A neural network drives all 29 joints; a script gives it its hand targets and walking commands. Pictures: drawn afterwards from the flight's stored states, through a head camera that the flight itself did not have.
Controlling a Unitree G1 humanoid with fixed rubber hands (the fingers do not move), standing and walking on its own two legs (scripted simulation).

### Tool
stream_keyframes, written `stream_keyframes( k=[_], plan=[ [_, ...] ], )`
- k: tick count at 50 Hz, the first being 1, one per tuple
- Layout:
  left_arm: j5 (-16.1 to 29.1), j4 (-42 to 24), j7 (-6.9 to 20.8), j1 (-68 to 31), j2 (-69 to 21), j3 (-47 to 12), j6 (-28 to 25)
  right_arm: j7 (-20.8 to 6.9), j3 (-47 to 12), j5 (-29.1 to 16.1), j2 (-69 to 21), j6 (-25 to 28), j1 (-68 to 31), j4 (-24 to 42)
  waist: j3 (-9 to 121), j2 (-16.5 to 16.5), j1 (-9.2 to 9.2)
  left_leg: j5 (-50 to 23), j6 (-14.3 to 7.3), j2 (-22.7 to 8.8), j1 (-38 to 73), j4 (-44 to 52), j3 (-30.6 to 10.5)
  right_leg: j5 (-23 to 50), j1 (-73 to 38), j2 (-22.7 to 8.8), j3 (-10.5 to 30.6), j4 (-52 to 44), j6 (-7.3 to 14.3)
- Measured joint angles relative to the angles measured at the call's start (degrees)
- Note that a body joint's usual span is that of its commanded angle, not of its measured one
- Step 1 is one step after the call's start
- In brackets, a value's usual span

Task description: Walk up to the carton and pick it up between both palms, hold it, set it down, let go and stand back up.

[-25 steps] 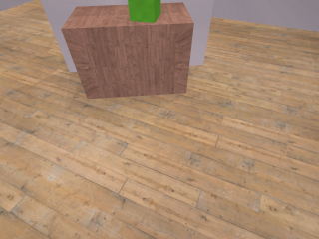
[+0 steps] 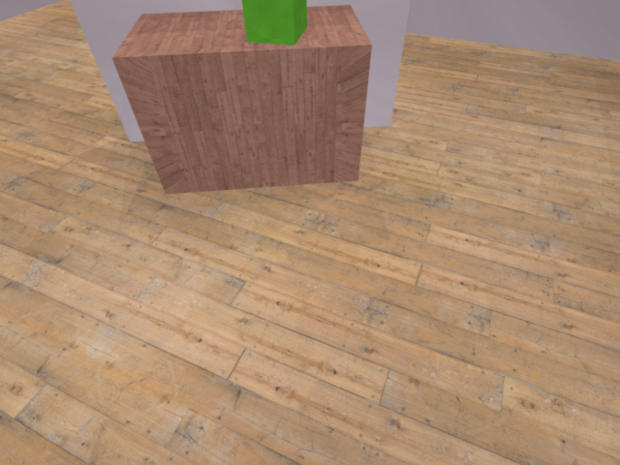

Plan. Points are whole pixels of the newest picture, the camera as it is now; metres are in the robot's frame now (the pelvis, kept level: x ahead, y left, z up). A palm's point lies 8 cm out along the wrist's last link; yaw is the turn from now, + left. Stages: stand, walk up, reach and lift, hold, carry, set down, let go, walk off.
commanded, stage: stand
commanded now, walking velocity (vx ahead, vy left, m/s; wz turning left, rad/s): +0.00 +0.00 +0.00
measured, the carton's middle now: (275, 0) +1.74 +0.13 +0.04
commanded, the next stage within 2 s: walk up in 1.30 s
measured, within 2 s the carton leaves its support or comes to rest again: neither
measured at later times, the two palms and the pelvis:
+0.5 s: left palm out of the picture +0.07 +0.25 -0.11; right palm out of the picture +0.05 -0.26 -0.11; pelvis +0.00 +0.00 +0.00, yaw -1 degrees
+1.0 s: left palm out of the picture +0.06 +0.25 -0.12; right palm out of the picture +0.03 -0.26 -0.12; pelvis +0.00 +0.00 +0.00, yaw -1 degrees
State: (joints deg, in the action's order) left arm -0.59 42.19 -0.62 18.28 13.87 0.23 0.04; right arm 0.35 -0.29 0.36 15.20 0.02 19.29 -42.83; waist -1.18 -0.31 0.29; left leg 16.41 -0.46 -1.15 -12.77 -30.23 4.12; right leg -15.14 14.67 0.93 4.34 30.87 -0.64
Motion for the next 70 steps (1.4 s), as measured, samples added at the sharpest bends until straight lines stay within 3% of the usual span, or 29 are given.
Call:
stream_keyframes(
  k=[70],
  plan=[
    [0.2, 8.6, -1.1, 0.2, -0.4, -0.4, 0.0, 0.8, -0.2, -0.3, -0.3, -0.1, 1.2, -7.9, 0.2, -0.1, 0.32, -1.2, -0.1, 0.0, 2.6, 3.7, 1.1, 1.3, -2.0, 0.1, 1.1, -3.2, -0.2]
  ],
)
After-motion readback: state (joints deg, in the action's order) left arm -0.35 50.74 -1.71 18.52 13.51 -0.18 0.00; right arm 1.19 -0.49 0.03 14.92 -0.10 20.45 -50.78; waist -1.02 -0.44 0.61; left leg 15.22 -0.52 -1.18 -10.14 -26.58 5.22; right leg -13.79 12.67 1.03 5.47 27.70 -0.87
